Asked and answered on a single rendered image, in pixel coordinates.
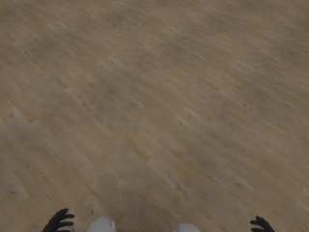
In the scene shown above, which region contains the robot left thigh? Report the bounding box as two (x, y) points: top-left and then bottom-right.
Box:
(87, 217), (117, 232)

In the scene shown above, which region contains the right robot hand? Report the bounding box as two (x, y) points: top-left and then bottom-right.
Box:
(249, 216), (274, 232)

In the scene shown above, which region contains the left robot hand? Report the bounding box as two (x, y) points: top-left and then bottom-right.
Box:
(42, 208), (75, 232)

